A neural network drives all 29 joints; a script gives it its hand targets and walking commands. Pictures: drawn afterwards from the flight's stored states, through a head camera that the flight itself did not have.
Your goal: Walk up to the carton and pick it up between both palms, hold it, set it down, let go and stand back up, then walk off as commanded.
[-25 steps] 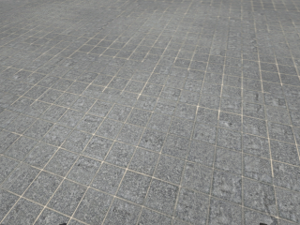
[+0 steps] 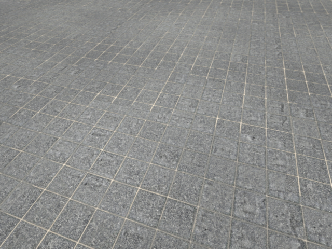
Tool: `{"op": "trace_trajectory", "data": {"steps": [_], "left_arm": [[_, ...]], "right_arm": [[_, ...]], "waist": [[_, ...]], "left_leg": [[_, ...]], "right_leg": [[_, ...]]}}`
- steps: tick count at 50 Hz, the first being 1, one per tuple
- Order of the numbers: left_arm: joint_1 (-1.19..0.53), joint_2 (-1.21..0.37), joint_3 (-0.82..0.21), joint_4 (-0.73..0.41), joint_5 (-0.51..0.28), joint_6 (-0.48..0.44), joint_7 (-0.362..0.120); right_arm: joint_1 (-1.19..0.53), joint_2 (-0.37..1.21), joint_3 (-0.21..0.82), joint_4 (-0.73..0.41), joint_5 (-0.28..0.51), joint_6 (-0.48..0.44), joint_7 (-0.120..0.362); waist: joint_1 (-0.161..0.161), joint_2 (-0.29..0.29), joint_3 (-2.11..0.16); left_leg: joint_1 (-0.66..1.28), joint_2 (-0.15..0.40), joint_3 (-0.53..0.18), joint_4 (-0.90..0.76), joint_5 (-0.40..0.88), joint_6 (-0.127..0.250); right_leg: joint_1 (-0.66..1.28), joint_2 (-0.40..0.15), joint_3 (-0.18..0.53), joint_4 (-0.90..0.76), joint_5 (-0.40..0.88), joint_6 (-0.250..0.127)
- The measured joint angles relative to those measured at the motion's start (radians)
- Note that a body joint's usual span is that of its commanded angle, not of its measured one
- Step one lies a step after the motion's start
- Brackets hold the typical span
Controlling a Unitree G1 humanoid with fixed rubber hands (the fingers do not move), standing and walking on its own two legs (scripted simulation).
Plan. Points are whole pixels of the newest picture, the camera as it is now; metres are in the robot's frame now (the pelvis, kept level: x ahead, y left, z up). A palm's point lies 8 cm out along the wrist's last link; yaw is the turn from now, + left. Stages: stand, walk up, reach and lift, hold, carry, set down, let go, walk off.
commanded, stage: stand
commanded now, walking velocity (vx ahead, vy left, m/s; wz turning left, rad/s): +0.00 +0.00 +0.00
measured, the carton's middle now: out of the picture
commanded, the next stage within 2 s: walk up in 0.42 s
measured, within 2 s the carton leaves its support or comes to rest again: neither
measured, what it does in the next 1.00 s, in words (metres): stands, turning left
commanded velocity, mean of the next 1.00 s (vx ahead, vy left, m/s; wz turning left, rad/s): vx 0.00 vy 0.00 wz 0.00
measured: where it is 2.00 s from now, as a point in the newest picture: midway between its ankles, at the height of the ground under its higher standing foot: outside the picture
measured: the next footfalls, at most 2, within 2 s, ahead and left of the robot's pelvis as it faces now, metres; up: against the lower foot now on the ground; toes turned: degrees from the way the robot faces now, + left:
right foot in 1.16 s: +0.05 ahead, -0.02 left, +0.00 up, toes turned +32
left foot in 1.58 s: -0.25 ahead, +0.14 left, +0.00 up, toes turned +61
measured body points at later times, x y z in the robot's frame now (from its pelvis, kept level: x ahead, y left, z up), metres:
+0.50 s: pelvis +0.01 +0.00 +0.00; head +0.01 +0.00 +0.45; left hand +0.11 +0.30 -0.12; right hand +0.10 -0.31 -0.12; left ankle +0.01 +0.13 -0.75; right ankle +0.01 -0.12 -0.75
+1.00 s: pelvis -0.05 +0.01 -0.03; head +0.00 +0.05 +0.41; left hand +0.02 +0.39 -0.13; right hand +0.18 -0.26 -0.11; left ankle -0.03 +0.16 -0.75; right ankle +0.01 -0.11 -0.72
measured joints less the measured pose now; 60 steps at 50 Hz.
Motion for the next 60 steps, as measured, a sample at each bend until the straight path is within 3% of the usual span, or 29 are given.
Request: {"op": "trace_trajectory", "data": {"steps": [31,36,38,41,45,47,49,51,54,58,60], "left_arm": [[-0.008,0.0,0.004,-0.003,-0.004,0.006,-0.001],[-0.044,0.031,0.071,-0.15,-0.025,0.032,-0.001],[-0.047,0.043,0.087,-0.198,-0.014,0.035,0.0],[-0.047,0.062,0.089,-0.247,-0.003,0.032,0.005],[-0.057,0.079,0.091,-0.274,0.009,0.033,0.0],[-0.064,0.093,0.095,-0.284,0.005,0.037,-0.005],[-0.068,0.098,0.097,-0.286,-0.008,0.046,-0.005],[-0.066,0.097,0.087,-0.283,-0.023,0.048,0.0],[-0.041,0.089,0.076,-0.279,-0.031,0.038,0.006],[0.023,0.077,0.073,-0.274,-0.028,0.023,0.018],[0.061,0.066,0.073,-0.27,-0.012,0.017,0.024]], "right_arm": [[-0.001,-0.003,-0.006,-0.005,0.0,0.008,0.001],[0.047,-0.028,-0.038,-0.172,-0.01,0.059,0.042],[0.051,-0.04,-0.051,-0.228,-0.028,0.077,0.052],[0.052,-0.053,-0.066,-0.297,-0.041,0.094,0.073],[0.071,-0.072,-0.081,-0.341,-0.036,0.082,0.105],[0.084,-0.074,-0.087,-0.347,-0.046,0.07,0.108],[0.092,-0.065,-0.08,-0.357,-0.049,0.068,0.106],[0.104,-0.059,-0.07,-0.376,-0.045,0.072,0.1],[0.112,-0.06,-0.067,-0.415,-0.05,0.084,0.096],[0.107,-0.073,-0.073,-0.472,-0.048,0.089,0.105],[0.096,-0.075,-0.078,-0.481,-0.046,0.097,0.104]], "waist": [[-0.001,0.0,-0.006],[-0.019,-0.011,0.035],[-0.029,-0.003,0.046],[-0.038,-0.004,0.062],[-0.041,-0.008,0.064],[-0.044,-0.035,0.064],[-0.047,-0.051,0.075],[-0.058,-0.052,0.083],[-0.068,-0.038,0.087],[-0.052,-0.006,0.072],[-0.042,0.026,0.063]], "left_leg": [[0.01,0.001,-0.003,-0.015,-0.002,-0.004],[-0.144,-0.029,-0.072,0.176,-0.055,0.017],[-0.242,-0.022,-0.065,0.368,-0.164,0.038],[-0.336,-0.002,-0.05,0.562,-0.261,0.027],[-0.311,0.046,-0.029,0.443,-0.214,0.027],[-0.297,0.021,-0.024,0.374,-0.083,0.013],[-0.313,-0.012,-0.044,0.386,-0.083,0.004],[-0.305,-0.042,-0.08,0.337,-0.063,0.007],[-0.293,-0.08,-0.13,0.251,0.007,0.012],[-0.304,-0.124,-0.178,0.208,0.061,0.008],[-0.339,-0.132,-0.184,0.281,-0.056,0.021]], "right_leg": [[0.008,-0.001,-0.004,-0.007,-0.008,-0.001],[-0.107,-0.036,-0.078,0.174,-0.092,-0.008],[-0.133,-0.048,-0.123,0.215,-0.111,-0.013],[-0.15,-0.085,-0.183,0.252,-0.126,-0.01],[-0.177,-0.147,-0.25,0.328,-0.161,0.014],[-0.214,-0.196,-0.249,0.427,-0.23,0.017],[-0.267,-0.142,-0.14,0.539,-0.381,0.005],[-0.304,-0.072,-0.066,0.612,-0.404,-0.004],[-0.309,-0.006,-0.034,0.557,-0.314,-0.014],[-0.233,0.055,-0.02,0.312,-0.184,-0.044],[-0.22,0.051,-0.045,0.267,-0.062,-0.071]]}}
